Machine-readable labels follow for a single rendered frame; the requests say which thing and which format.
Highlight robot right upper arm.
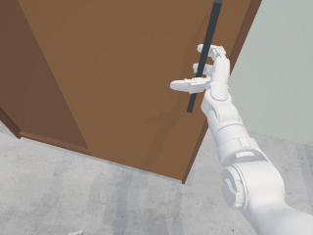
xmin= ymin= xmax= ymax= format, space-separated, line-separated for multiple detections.
xmin=221 ymin=161 xmax=313 ymax=235

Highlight robot right forearm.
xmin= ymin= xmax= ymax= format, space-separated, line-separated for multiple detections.
xmin=201 ymin=81 xmax=286 ymax=196

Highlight robot right hand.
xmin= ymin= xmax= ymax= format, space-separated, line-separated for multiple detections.
xmin=170 ymin=44 xmax=231 ymax=94

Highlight handle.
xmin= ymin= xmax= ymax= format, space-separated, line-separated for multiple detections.
xmin=187 ymin=0 xmax=223 ymax=113

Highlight wardrobe door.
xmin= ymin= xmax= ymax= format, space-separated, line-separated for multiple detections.
xmin=0 ymin=0 xmax=88 ymax=149
xmin=18 ymin=0 xmax=251 ymax=181

